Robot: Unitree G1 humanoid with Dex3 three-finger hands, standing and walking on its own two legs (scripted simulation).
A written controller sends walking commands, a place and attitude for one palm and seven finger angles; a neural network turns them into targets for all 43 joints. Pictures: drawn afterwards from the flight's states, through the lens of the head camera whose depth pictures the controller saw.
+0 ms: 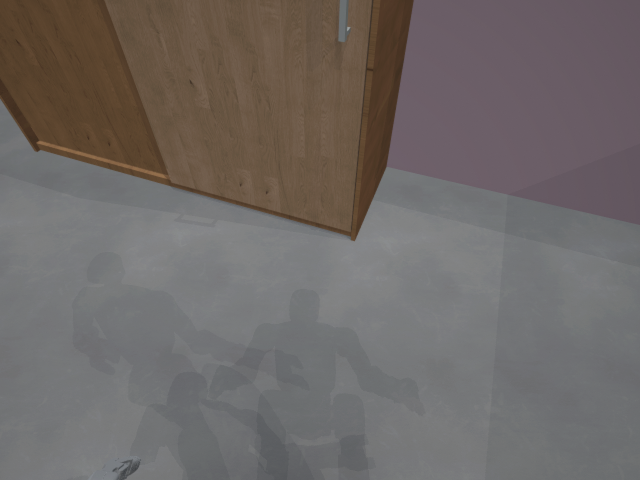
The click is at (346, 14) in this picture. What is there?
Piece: wardrobe's sliding door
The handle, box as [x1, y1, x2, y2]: [338, 0, 350, 41]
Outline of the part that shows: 348,0 340,0 338,40 344,41 346,39 346,36 350,30 350,27 346,26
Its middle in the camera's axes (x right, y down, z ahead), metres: +0.06 -0.63 +0.94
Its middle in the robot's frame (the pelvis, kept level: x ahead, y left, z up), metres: +1.15 +0.00 +0.20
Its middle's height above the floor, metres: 0.97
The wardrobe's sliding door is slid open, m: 0.00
